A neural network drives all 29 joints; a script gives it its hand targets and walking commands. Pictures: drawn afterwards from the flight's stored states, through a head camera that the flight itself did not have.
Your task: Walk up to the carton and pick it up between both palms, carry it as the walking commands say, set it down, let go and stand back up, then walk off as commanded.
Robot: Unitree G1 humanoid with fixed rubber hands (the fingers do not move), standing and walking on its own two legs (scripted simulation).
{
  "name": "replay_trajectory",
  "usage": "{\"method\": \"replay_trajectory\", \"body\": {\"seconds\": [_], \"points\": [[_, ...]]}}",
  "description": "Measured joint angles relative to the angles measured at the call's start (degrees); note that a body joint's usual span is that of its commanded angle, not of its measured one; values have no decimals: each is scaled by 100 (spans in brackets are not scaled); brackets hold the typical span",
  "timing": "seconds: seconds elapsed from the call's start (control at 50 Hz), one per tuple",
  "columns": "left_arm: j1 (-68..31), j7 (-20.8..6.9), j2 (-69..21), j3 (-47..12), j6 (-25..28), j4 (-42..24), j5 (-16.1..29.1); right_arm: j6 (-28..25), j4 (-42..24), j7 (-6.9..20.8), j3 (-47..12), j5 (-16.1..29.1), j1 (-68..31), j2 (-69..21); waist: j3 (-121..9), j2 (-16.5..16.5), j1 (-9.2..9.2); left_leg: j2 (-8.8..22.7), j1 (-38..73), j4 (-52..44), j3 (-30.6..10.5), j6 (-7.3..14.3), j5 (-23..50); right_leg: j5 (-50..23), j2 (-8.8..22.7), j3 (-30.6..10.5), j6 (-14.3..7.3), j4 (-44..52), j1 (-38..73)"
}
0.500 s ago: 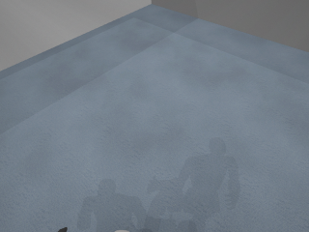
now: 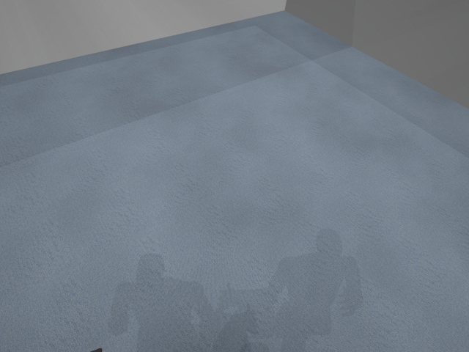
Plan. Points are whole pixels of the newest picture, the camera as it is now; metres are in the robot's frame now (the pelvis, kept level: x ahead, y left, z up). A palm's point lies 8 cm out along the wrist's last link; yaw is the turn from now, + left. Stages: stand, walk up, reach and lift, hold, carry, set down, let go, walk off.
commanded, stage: walk off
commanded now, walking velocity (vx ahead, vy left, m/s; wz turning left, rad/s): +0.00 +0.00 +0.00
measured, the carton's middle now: out of the picture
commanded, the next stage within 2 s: stand in 2.00 s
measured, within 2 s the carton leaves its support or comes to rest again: neither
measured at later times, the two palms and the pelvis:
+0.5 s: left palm out of the picture +0.02 +0.21 -0.09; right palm out of the picture +0.07 -0.31 -0.13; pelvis +0.03 -0.06 +0.02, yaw +1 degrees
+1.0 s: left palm (84, 285) +0.30 +0.28 -0.13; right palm (336, 280) +0.29 -0.23 -0.11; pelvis +0.26 +0.03 +0.01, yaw +3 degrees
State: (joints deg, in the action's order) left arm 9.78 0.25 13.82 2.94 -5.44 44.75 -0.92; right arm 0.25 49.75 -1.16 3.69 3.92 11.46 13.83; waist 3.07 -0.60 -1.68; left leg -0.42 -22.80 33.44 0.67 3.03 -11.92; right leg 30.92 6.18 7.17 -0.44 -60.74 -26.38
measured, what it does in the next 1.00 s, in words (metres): walks ahead: right foot, then left foot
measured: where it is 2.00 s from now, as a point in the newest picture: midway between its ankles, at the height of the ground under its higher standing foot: (206, 234)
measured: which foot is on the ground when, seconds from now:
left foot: down 0.00-0.22, up 0.24-0.76, down 0.78-1.00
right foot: up 0.00-0.18, down 0.20-0.80, up 0.82-1.00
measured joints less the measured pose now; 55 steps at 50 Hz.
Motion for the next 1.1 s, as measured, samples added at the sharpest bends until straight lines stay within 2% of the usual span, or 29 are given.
{"method": "replay_trajectory", "body": {"seconds": [0.08, 0.16, 0.22, 0.26, 0.28, 0.38, 0.46, 0.6, 0.74, 0.78, 0.8, 0.82, 0.86, 0.9, 1.0, 1.1], "points": [[1, 0, 2, 0, -49, 83, 1, 4, 70, 2, -1, 0, 0, -1, -151, -4, 3, -3, 9, -91, 0, -31, 75, 2, -15, -40, 11, 541, 162], [4, -1, 3, -1, -34, 143, 21, 52, 157, 21, -2, 0, 2, -2, -232, -6, 5, -16, 6, -114, 0, -113, 140, -50, -109, -43, 11, 1526, 637], [40, 0, -21, -5, 52, 330, 5, 148, 300, 24, 0, 0, 6, -7, -270, 55, 4, -21, 16, -80, -34, -200, 34, -861, -184, -12, 11, 2429, 1069], [270, 0, -23, -14, 138, 438, -46, 260, 485, 26, 0, 0, 65, -23, -392, 28, 18, -98, -64, 364, -41, -204, -588, -980, -131, 3, 8, 2510, 1153], [405, 0, -23, -14, 165, 509, -67, 295, 548, 38, -1, 0, 79, -23, -425, 16, 27, -132, -140, 724, -42, -204, -639, -977, -108, 2, -3, 2644, 1256], [867, 0, -24, -14, 323, 971, -87, 199, 705, 292, -2, 0, 103, -22, -381, 18, 23, -138, -379, 2083, -47, -204, -640, -1158, -105, 6, -5, 3561, 1853], [1032, 0, -25, -14, 500, 1208, -72, 149, 869, 362, -1, 0, 106, -20, -290, 23, 19, -132, -423, 2503, -52, -204, -486, -1501, -109, 34, -37, 3921, 2143], [1151, 0, -31, -14, 753, 1437, -58, 72, 947, 386, -1, 0, 101, -19, -218, 25, 118, 12, -480, 2316, -57, -236, -271, -1220, -110, 136, -14, 4216, 2711], [1173, 0, -31, -15, 785, 1591, -99, -62, 722, 414, -2, 0, -72, -17, -71, 28, 216, 243, -490, 854, 78, -254, -263, -644, -114, 274, 276, 4262, 3344], [1178, 0, -32, -15, 767, 1654, -106, -175, 607, 401, 0, 0, -110, -17, -51, 32, 229, 241, -420, 362, 177, -249, -264, -382, -97, 297, 369, 4073, 3437], [1167, -1, -29, -14, 748, 1659, -106, -277, 561, 380, 2, 0, -110, -20, -9, 23, 218, 233, -386, 345, 192, -225, 89, -190, -41, 298, 364, 3578, 3319], [1109, -5, -29, -15, 725, 1654, -104, -367, 557, 351, 3, 0, -106, -30, 73, 6, 201, 213, -381, 586, 203, -195, 101, -120, 23, 216, 337, 2704, 3037], [981, -29, -30, -15, 703, 1549, -95, -447, 662, 309, 2, 0, -18, -38, 69, 5, 196, 172, -226, 678, 202, -143, -254, -127, -60, -155, 276, 786, 2152], [861, -52, -27, -16, 752, 1360, -87, -479, 813, 271, 1, -1, 106, -40, -5, 1, 206, 154, 72, 375, 208, -110, -394, -339, -77, -224, 237, -432, 1261], [419, -152, -24, -17, 743, 949, -130, -556, 1064, 202, -1, -1, 511, -42, -99, -10, 209, 150, 855, -328, 205, -103, -449, -921, -73, -238, 235, -713, -308], [189, -227, -22, -17, 629, 700, -145, -549, 1251, 149, -2, -1, 876, -47, -270, -14, 139, 98, 1647, -980, 208, -103, -594, -1653, -71, -242, 235, -110, -1171]]}}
